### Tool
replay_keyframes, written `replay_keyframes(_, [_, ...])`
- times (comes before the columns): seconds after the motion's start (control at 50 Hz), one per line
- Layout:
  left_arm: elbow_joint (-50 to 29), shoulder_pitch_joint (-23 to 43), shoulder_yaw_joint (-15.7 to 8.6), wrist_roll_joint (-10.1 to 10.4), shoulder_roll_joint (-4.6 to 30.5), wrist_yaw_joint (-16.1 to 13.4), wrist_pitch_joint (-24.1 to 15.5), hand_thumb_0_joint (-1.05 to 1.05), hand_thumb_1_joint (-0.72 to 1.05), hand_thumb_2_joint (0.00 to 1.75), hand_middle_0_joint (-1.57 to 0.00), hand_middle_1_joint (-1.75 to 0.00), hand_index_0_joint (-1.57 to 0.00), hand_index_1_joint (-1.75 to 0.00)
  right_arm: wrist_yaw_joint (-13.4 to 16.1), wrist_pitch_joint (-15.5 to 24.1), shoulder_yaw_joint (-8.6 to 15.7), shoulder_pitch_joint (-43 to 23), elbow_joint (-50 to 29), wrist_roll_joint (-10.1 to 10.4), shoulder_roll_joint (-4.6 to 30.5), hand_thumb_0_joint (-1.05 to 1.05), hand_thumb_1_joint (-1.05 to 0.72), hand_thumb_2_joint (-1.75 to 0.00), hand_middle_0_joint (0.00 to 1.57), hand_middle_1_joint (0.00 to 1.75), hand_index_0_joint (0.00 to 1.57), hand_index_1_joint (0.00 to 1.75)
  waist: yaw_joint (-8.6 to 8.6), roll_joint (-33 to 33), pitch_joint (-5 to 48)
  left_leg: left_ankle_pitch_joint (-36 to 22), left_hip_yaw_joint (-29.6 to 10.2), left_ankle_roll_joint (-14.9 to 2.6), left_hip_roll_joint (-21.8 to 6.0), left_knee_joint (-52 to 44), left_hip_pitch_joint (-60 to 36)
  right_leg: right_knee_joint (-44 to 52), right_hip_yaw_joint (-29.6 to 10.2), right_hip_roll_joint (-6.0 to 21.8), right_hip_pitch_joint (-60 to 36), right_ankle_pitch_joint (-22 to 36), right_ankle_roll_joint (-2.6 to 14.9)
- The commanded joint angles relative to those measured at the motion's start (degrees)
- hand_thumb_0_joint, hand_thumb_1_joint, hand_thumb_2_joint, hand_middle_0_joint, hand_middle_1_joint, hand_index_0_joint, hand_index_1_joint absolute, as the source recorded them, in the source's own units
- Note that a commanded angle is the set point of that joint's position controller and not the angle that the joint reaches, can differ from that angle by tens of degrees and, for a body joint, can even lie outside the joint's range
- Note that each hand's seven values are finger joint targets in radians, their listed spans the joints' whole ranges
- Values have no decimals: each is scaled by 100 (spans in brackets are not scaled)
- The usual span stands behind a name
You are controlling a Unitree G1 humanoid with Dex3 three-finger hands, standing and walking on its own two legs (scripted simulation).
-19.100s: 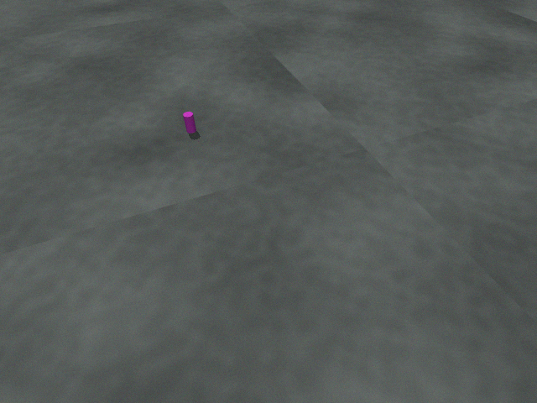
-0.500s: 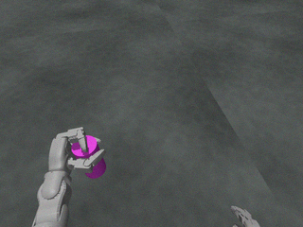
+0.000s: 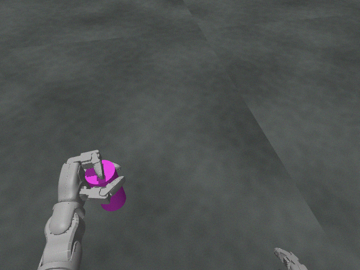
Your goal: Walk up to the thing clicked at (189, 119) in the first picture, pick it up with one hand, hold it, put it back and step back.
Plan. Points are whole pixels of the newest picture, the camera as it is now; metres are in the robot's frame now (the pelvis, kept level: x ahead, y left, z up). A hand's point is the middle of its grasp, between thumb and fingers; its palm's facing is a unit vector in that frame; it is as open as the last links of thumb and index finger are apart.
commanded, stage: hold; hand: left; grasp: from the side
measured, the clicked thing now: (107, 186) +0.32 +0.18 +0.01
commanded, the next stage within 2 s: crouch in 1.50 s
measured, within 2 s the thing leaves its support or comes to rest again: neither
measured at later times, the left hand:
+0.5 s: hand (107, 176) +0.32 +0.17 +0.05, palm faces +0.04 -1.00 +0.00, open 5.4 cm
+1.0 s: hand (108, 178) +0.32 +0.17 +0.05, palm faces +0.04 -1.00 +0.01, open 5.4 cm
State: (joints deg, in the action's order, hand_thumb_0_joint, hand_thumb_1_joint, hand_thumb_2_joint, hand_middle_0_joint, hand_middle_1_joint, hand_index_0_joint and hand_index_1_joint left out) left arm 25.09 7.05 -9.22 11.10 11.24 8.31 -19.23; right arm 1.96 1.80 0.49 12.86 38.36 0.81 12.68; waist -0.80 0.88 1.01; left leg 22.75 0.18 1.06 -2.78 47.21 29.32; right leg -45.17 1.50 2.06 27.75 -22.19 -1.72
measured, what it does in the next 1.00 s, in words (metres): stands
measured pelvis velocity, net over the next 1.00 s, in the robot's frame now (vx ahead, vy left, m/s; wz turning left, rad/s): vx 0.00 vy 0.00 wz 0.00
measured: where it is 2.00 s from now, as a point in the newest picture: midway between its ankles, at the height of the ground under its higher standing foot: outside the picture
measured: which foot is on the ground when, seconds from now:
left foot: down 0.00-1.00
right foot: down 0.00-1.00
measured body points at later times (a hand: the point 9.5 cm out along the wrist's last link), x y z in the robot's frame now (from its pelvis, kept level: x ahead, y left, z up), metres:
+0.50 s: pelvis +0.00 +0.00 +0.00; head +0.03 +0.00 +0.45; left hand +0.32 +0.22 +0.05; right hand +0.14 -0.25 -0.11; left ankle +0.01 +0.13 -0.70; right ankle +0.01 -0.14 -0.70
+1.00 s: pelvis +0.00 +0.00 +0.00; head +0.04 +0.00 +0.45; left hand +0.31 +0.22 +0.05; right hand +0.13 -0.25 -0.11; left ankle +0.01 +0.13 -0.70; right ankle +0.01 -0.14 -0.70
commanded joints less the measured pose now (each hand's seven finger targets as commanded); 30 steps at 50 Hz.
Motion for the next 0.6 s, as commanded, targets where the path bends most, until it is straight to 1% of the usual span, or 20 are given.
replay_keyframes(0.0, [-1250,1568,-219,111,687,35,-511,0,45,124,-133,-145,-135,-143,57,265,256,-207,-731,0,754,0,-91,-90,20,30,20,30,-12,-38,1497,-1296,-6,-81,155,-704,-701,587,121,-242,-521,1411,206])
replay_keyframes(0.04, [-1473,1754,-228,96,762,35,-568,0,48,125,-134,-144,-135,-143,60,256,281,-239,-766,0,788,0,-91,-90,20,30,20,30,-30,47,1554,-1140,4,-83,172,-742,-770,621,109,-233,-476,1286,201])
replay_keyframes(0.06, [-1165,1440,-242,96,705,37,-535,0,48,126,-133,-145,-135,-144,48,259,273,-201,-749,0,784,0,-91,-90,20,30,20,30,-11,-66,1510,-1143,-16,-85,159,-738,-684,588,133,-246,-501,1275,211])
replay_keyframes(0.12, [-1539,1633,-348,87,871,0,-601,0,47,125,-133,-145,-136,-144,57,252,273,-190,-745,-3,760,0,-91,-90,20,30,20,30,34,62,1835,-1425,-3,-78,178,-680,-837,567,116,-230,-687,1538,200])
replay_keyframes(0.16, [-1684,1737,-374,102,892,-9,-610,0,47,125,-133,-144,-135,-143,66,237,291,-205,-751,10,798,0,-91,-90,20,30,20,30,19,11,1811,-1503,20,-88,178,-685,-886,590,98,-225,-696,1643,186])
replay_keyframes(0.18, [-1299,1552,-254,88,724,-10,-567,0,46,126,-133,-145,-135,-144,63,237,258,-185,-722,10,762,0,-91,-90,20,30,20,30,-44,-44,1580,-1453,11,-89,175,-695,-810,593,104,-228,-598,1600,185])
replay_keyframes(0.24, [-1241,1515,-343,80,781,-31,-564,0,46,126,-133,-145,-134,-144,73,213,285,-200,-712,3,780,0,-90,-90,20,30,20,30,-11,-147,1562,-1437,32,-103,186,-675,-731,633,102,-220,-617,1602,177])
replay_keyframes(0.26, [-1258,1643,-221,71,697,-2,-582,0,47,125,-132,-144,-133,-142,77,214,288,-230,-706,-4,780,0,-90,-90,20,30,20,30,-54,-143,1476,-1331,63,-118,201,-665,-686,661,68,-197,-575,1551,166])
replay_keyframes(0.28, [-1418,1846,-371,71,886,2,-616,0,46,126,-132,-144,-134,-143,80,225,260,-173,-668,-16,752,0,-90,-90,20,30,20,30,-63,-9,1618,-1384,44,-117,192,-665,-781,634,65,-192,-583,1600,165])
replay_keyframes(0.3, [-1585,1897,-171,42,749,9,-616,0,48,126,-132,-145,-134,-143,67,226,286,-221,-724,-10,770,0,-90,-90,20,30,20,30,-8,175,1692,-1371,46,-77,190,-716,-857,607,76,-204,-580,1539,203])
replay_keyframes(0.36, [-1016,1647,-190,102,622,55,-561,0,50,127,-133,-145,-135,-144,81,220,267,-214,-693,-7,774,0,-90,-90,20,30,20,30,-80,-211,1342,-1132,26,-123,193,-731,-647,701,93,-202,-512,1350,168])
replay_keyframes(0.38, [-1389,1885,-215,108,728,47,-623,0,49,126,-134,-146,-136,-144,58,239,275,-234,-703,-8,781,0,-90,-90,20,30,20,30,-17,-1,1552,-1180,29,-100,182,-741,-749,644,86,-207,-550,1370,197])
replay_keyframes(0.4, [-1615,2113,-389,76,986,31,-670,0,48,125,-133,-144,-134,-143,66,233,307,-226,-714,-13,799,0,-90,-90,20,30,20,30,32,205,1909,-1353,35,-80,196,-699,-885,604,81,-202,-666,1497,210])
replay_keyframes(0.42, [-1322,1803,-364,35,926,28,-617,0,46,124,-132,-143,-134,-142,72,219,278,-191,-717,-11,779,0,-91,-90,20,30,20,30,13,204,1796,-1427,33,-73,192,-705,-908,599,88,-213,-623,1539,210])
replay_keyframes(0.44, [-1102,1632,-170,49,666,47,-566,0,49,124,-132,-144,-135,-142,67,209,264,-201,-721,-20,757,0,-90,-90,20,30,20,30,-29,33,1636,-1398,30,-84,188,-697,-782,617,104,-224,-586,1542,203])
replay_keyframes(0.46, [-961,1677,-171,68,636,52,-549,0,48,126,-133,-145,-135,-144,61,221,277,-186,-714,-17,783,0,-90,-90,20,30,20,30,-94,-142,1432,-1268,25,-111,184,-693,-645,652,102,-221,-516,1465,184])
replay_keyframes(0.48, [-1005,1606,-212,91,633,42,-574,0,48,126,-133,-145,-135,-144,50,233,285,-235,-712,-6,793,0,-90,-90,20,30,20,30,-36,-188,1382,-1244,28,-108,176,-706,-643,644,108,-222,-505,1428,184])
replay_keyframes(0.5, [-1158,1877,-396,98,869,36,-608,0,50,126,-133,-144,-135,-143,55,223,291,-170,-678,-9,783,0,-90,-90,20,30,20,30,-13,-65,1646,-1270,30,-114,188,-678,-665,631,85,-206,-563,1460,188])
replay_keyframes(0.56, [-1149,1739,-215,76,723,69,-627,0,48,127,-135,-147,-137,-146,41,215,283,-228,-747,0,794,0,-91,-90,20,30,20,30,-8,-15,1551,-1104,39,-96,193,-754,-708,663,90,-216,-526,1266,205])
replay_keyframes(0.58, [-1448,1970,-261,80,831,55,-679,0,49,127,-134,-146,-136,-144,49,223,299,-290,-773,2,804,0,-90,-90,20,30,20,30,25,62,1644,-1144,67,-91,209,-733,-753,687,72,-208,-538,1295,199])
